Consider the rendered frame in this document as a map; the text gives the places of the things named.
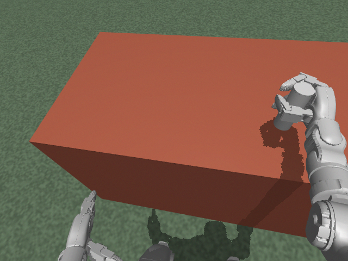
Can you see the right robot arm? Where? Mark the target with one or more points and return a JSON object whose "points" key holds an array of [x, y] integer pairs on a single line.
{"points": [[327, 168]]}

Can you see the left robot hand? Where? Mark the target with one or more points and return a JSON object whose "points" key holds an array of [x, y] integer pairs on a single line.
{"points": [[79, 234]]}

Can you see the right robot hand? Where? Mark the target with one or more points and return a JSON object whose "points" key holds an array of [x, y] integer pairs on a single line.
{"points": [[322, 105]]}

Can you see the left robot arm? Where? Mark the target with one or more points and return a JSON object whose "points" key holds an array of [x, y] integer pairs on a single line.
{"points": [[74, 253]]}

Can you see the can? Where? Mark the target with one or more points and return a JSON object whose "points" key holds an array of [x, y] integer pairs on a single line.
{"points": [[299, 96]]}

